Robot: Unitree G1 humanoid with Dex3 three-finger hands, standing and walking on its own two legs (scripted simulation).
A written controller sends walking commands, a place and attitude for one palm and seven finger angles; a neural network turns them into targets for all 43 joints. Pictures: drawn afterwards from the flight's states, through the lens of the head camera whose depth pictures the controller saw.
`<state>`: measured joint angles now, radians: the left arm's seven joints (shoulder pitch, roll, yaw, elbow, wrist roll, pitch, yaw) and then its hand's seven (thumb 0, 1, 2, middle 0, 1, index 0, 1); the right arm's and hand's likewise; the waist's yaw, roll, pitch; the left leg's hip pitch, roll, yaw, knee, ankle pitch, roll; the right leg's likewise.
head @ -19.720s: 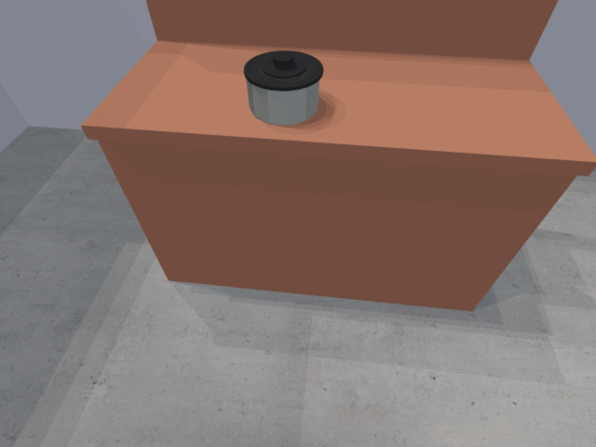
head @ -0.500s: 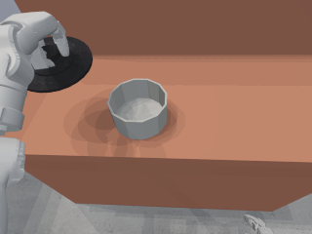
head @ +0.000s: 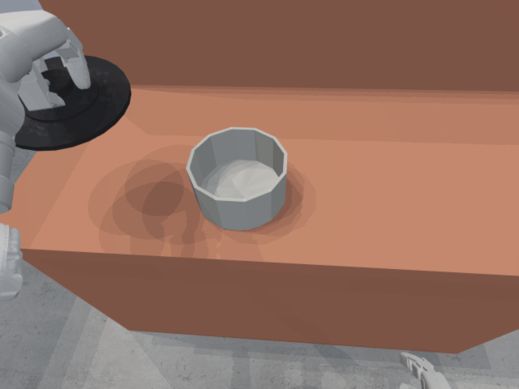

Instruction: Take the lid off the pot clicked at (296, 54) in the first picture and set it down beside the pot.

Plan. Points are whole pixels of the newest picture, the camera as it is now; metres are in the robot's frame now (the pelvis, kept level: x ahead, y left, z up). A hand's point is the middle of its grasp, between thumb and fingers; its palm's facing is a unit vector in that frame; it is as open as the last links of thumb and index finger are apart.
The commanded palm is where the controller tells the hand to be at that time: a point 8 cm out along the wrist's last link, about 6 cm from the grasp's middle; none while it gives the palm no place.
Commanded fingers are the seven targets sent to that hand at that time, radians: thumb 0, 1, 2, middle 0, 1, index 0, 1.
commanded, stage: move the lid sideways beside the pot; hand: left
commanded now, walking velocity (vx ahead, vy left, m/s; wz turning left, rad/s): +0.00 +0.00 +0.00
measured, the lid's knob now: (53, 84) +0.47 +0.29 +0.22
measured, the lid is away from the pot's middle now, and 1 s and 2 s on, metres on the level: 0.24 0.25 0.23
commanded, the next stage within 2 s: lower the lid onto the table in 0.12 s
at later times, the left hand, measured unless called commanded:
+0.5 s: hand (58, 93) +0.46 +0.28 +0.22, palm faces -0.28 -0.04 -0.96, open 7.0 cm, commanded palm +0.45 +0.28 +0.30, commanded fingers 0.00 0.49 1.17 -0.84 -0.99 -1.02 -1.00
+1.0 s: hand (69, 116) +0.46 +0.29 +0.18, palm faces -0.33 -0.08 -0.94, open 7.0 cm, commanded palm +0.45 +0.28 +0.26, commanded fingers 0.00 0.49 1.17 -0.84 -0.99 -1.02 -1.00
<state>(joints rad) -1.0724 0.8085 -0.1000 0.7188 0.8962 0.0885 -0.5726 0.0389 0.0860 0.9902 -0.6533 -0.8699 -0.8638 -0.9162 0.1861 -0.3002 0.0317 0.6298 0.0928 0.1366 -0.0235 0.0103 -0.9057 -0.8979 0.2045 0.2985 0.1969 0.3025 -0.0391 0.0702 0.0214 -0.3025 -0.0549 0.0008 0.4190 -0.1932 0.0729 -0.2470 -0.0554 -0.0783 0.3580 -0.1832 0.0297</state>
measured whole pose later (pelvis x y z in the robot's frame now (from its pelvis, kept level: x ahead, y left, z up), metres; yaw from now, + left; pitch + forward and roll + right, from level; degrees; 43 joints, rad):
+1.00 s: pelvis +0.01 +0.00 +0.00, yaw +0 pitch +5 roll -2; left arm -0.98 0.79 -0.07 0.79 0.89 0.04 -0.54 0.05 0.10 0.99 -0.64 -0.87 -0.86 -0.92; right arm 0.22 -0.31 0.01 0.64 0.09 0.13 -0.03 0.01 -0.91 -0.90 0.20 0.30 0.20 0.30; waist -0.06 0.06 0.03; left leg -0.31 -0.04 0.00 0.43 -0.21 0.07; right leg -0.25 -0.04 -0.07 0.35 -0.19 0.03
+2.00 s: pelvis +0.01 +0.00 +0.00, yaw -2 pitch +7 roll -2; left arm -0.89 0.76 -0.05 0.89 0.90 -0.11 -0.45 0.05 0.11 0.99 -0.63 -0.87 -0.86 -0.92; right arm 0.26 -0.30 0.00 0.67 0.08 0.13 -0.04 0.01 -0.91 -0.90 0.21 0.30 0.20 0.30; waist -0.08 0.05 0.01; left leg -0.35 -0.04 0.02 0.47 -0.23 0.08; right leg -0.29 -0.04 -0.05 0.37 -0.20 0.03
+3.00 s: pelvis +0.02 +0.00 -0.01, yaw -3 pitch +10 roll -2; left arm -0.86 0.77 -0.03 1.07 0.95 -0.18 -0.37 0.05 0.11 0.98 -0.63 -0.87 -0.87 -0.93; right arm 0.32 -0.30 0.00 0.71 0.08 0.13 -0.09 0.01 -0.90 -0.90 0.21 0.30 0.20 0.30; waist -0.11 0.03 -0.02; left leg -0.46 -0.02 0.04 0.56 -0.28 0.08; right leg -0.40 -0.02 -0.03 0.45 -0.23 0.03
